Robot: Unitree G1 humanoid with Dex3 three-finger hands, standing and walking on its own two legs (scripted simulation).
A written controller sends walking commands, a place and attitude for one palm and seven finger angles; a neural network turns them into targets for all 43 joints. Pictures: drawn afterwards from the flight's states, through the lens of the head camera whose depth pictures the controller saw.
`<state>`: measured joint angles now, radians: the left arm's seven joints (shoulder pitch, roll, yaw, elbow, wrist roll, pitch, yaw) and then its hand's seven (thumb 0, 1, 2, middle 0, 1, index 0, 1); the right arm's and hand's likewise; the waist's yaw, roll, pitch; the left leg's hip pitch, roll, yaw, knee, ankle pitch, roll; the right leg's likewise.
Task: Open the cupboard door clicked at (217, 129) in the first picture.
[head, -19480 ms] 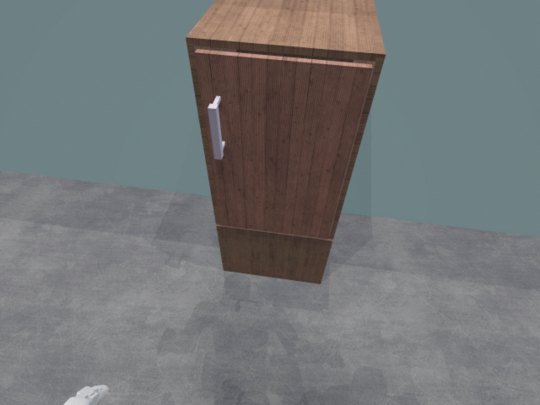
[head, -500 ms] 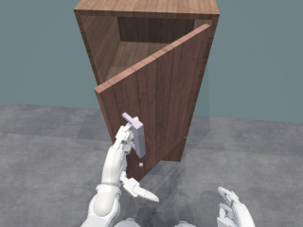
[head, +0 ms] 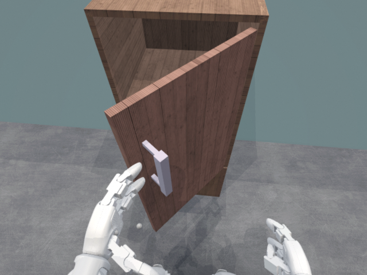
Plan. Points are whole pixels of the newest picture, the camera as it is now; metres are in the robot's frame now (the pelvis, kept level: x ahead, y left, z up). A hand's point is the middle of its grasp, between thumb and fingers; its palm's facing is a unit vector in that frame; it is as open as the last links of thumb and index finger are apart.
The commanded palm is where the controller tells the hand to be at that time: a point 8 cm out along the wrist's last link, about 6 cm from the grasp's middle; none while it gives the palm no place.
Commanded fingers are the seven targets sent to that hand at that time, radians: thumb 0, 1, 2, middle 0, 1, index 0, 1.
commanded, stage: slide the hand sideways off the handle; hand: left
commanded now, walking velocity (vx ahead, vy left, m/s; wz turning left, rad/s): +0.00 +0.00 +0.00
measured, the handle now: (157, 169) +0.32 +0.07 +0.07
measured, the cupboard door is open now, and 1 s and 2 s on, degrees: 50 50 50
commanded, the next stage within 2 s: draw the hand back to the body in 0.22 s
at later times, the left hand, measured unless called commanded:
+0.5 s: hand (108, 233) +0.19 +0.14 +0.09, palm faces -0.09 -0.99 -0.08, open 16.3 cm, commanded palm +0.16 +0.21 +0.10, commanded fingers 0.00 -0.50 0.30 -0.15 -0.30 -0.15 -0.30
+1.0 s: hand (43, 220) +0.19 +0.22 +0.14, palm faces +0.18 -0.94 -0.28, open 15.1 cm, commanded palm +0.15 +0.27 +0.17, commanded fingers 0.00 0.03 0.52 -0.17 -0.30 -0.17 -0.30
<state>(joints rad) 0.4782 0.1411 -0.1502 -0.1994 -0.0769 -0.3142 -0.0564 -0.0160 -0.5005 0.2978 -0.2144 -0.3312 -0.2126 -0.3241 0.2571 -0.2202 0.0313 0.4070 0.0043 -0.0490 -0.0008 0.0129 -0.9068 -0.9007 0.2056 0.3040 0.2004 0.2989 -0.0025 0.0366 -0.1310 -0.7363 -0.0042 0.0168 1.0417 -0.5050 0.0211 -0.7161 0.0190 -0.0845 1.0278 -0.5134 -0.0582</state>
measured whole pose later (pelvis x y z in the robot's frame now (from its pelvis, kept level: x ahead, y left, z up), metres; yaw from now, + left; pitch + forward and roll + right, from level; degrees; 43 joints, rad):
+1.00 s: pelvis +0.01 +0.03 +0.04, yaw +0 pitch +3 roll -2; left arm 0.61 0.28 0.09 -0.46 -0.08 -0.05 0.04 -0.01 -0.28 0.39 -0.16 -0.30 -0.16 -0.30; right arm 0.28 -0.23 0.06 0.48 0.03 -0.12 -0.09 0.01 -0.91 -0.90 0.21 0.30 0.20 0.30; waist 0.04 0.06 -0.10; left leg -0.44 -0.02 0.02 0.80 -0.42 0.06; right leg -0.39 0.02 -0.07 0.73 -0.39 -0.01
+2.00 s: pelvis +0.01 +0.00 +0.07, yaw -1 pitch -5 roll +0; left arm 0.45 0.34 0.33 -0.36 -0.07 -0.08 0.11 0.01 0.89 0.90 -0.21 -0.30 -0.21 -0.30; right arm 0.19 -0.24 0.02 0.65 0.00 -0.09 -0.07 0.01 -0.91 -0.90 0.21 0.30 0.20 0.30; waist 0.07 0.07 0.02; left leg -0.07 0.00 0.03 0.40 -0.24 0.02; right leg -0.04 0.05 -0.05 0.35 -0.23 -0.05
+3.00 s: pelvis -0.12 +0.05 +0.06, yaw +0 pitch +0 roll -3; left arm 0.53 0.43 0.41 -0.55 -0.03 -0.22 0.13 0.01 0.89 0.90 -0.21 -0.30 -0.21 -0.30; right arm 0.14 -0.20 0.01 0.59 0.00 -0.09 -0.06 0.01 -0.90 -0.90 0.21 0.30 0.20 0.30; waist 0.02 0.01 0.07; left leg -0.44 -0.02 0.05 0.49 -0.06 0.08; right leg -0.29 0.07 0.05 0.54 -0.26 0.00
